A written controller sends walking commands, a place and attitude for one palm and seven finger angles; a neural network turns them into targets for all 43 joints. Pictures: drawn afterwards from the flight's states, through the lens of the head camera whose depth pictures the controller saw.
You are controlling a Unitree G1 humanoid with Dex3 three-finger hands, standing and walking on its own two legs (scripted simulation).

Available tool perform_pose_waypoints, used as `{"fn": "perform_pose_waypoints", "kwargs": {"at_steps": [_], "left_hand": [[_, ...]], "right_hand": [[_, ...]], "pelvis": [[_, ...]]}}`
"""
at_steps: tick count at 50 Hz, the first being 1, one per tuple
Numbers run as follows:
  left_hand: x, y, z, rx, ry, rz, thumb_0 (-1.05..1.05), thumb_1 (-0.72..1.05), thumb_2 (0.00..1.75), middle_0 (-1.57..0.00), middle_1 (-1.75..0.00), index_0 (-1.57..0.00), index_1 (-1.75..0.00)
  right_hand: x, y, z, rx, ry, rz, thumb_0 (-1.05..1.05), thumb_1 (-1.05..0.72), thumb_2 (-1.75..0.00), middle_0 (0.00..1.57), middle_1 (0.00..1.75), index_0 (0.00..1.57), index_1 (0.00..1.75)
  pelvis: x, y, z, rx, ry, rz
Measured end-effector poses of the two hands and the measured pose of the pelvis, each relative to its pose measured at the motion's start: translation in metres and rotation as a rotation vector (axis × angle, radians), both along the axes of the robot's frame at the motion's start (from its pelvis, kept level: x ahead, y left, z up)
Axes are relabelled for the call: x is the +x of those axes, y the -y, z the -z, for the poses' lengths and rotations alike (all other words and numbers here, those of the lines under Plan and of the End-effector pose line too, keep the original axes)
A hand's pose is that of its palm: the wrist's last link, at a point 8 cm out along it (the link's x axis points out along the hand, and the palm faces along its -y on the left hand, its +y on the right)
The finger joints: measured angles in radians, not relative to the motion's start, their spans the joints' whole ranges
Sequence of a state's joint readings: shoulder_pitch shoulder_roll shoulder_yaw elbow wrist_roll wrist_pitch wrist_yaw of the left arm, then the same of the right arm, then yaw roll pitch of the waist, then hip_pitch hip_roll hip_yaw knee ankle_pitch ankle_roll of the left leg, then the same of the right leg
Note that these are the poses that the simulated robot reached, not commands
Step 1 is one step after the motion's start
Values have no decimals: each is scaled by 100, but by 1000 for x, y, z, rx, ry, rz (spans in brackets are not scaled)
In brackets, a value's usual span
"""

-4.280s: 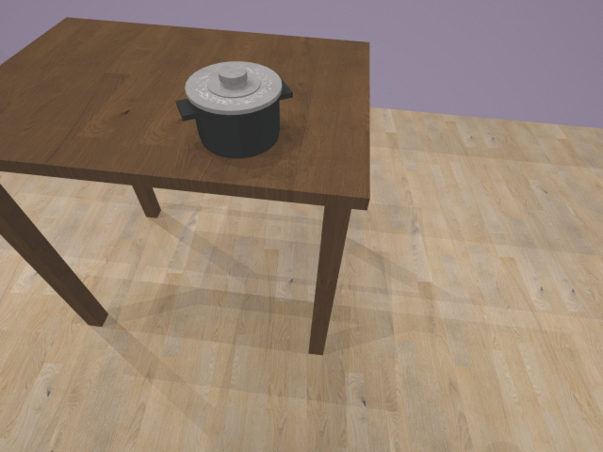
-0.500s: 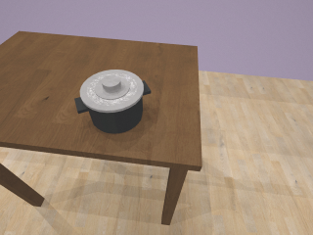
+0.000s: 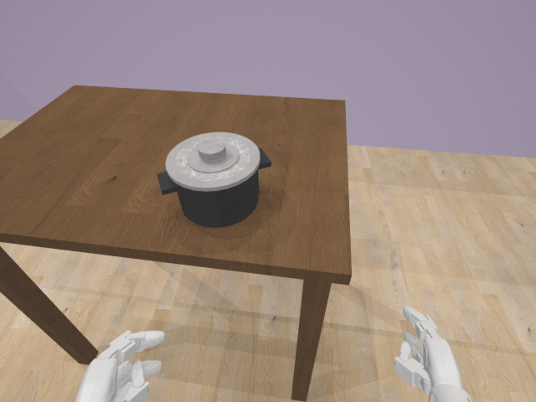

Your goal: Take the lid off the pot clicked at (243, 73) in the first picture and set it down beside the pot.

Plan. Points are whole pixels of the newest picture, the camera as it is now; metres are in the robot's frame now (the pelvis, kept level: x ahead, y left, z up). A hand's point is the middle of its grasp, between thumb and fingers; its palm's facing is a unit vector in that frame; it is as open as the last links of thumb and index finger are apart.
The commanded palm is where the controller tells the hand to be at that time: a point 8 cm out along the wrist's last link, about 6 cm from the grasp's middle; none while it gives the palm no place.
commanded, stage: lift the closed hand beside the body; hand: left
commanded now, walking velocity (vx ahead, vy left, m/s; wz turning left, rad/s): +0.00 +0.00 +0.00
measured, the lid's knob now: (212, 149) +0.49 +0.14 +0.15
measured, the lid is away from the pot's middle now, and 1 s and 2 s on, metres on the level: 0.00 0.00 0.00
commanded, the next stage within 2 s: raise the hand higher, near the body in 0.28 s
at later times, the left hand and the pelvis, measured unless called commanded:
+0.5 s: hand (57, 376) +0.13 +0.26 +0.08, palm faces +0.28 -0.87 -0.41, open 3.1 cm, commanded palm +0.08 +0.29 +0.11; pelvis -0.01 +0.02 +0.00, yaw +0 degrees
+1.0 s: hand (47, 327) +0.16 +0.25 +0.15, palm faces +0.35 -0.85 -0.39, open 3.1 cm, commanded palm +0.10 +0.29 +0.17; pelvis -0.01 +0.02 +0.00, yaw +0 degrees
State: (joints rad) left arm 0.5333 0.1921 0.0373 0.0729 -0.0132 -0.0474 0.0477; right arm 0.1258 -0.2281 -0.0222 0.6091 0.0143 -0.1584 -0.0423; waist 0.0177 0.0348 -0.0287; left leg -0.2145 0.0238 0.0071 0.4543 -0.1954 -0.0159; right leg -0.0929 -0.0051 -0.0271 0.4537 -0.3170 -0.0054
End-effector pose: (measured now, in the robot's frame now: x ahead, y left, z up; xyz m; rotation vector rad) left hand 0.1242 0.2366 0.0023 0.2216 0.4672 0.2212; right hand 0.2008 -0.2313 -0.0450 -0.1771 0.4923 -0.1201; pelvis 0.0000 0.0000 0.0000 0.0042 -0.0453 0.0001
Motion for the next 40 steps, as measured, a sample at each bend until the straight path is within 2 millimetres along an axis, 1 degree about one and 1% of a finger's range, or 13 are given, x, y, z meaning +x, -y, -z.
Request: {"fn": "perform_pose_waypoints", "kwargs": {"at_steps": [2, 4, 7, 11, 14, 17, 22, 27, 31, 40], "left_hand": [[-8, -4, -7, -4, 32, -14, 1, 91, 90, -67, -82, -67, -81], [-16, -10, -15, 0, 63, -30, 1, 91, 90, -75, -91, -75, -90], [-25, -18, -28, 18, 106, -51, 1, 91, 90, -88, -105, -88, -104], [-31, -29, -43, 49, 147, -67, 1, 90, 90, -105, -123, -105, -123], [-33, -38, -56, 86, 178, -67, 1, 90, 90, -115, -134, -114, -133], [-32, -46, -70, 129, 210, -59, 1, 90, 90, -121, -141, -121, -140], [-31, -59, -94, 208, 261, -43, 1, 90, 90, -127, -147, -126, -146], [-26, -61, -106, 235, 302, -22, 1, 90, 90, -129, -149, -129, -149], [-21, -60, -116, 245, 354, -4, 1, 90, 90, -130, -150, -129, -149], [-13, -56, -138, 258, 468, 17, 1, 90, 90, -130, -150, -130, -150]], "right_hand": [[11, -4, -14, -25, 44, -28, 1, -91, -90, 20, 29, 20, 30], [17, -10, -23, -47, 70, -55, 1, -90, -90, 20, 29, 20, 30], [19, -19, -27, -64, 73, -86, 1, -90, -90, 20, 29, 20, 30], [9, -33, -17, -59, 22, -108, 1, -90, -90, 20, 29, 20, 30], [-4, -42, -4, -40, -32, -112, 1, -90, -90, 20, 29, 20, 30], [-19, -50, 9, -17, -84, -107, 1, -90, -90, 20, 29, 20, 30], [-38, -57, 24, 12, -140, -86, 2, -90, -90, 20, 30, 20, 30], [-45, -56, 28, 11, -148, -71, 2, -90, -90, 20, 30, 20, 30], [-42, -52, 23, -5, -123, -60, 2, -90, -90, 20, 30, 20, 30], [-25, -47, 6, -26, -43, -65, 2, -90, -90, 20, 29, 20, 30]], "pelvis": [[-4, 0, -1, -5, 6, -4], [-7, 0, -1, -10, 12, -9], [-9, -2, -2, -14, 20, -14], [-10, -6, -3, -17, 31, -18], [-11, -10, -3, -18, 39, -15], [-11, -14, -3, -17, 45, -11], [-11, -20, -3, -17, 49, -2], [-12, -25, -2, -17, 50, 4], [-12, -28, -2, -17, 50, 9], [-12, -27, -2, -18, 57, 13]]}}
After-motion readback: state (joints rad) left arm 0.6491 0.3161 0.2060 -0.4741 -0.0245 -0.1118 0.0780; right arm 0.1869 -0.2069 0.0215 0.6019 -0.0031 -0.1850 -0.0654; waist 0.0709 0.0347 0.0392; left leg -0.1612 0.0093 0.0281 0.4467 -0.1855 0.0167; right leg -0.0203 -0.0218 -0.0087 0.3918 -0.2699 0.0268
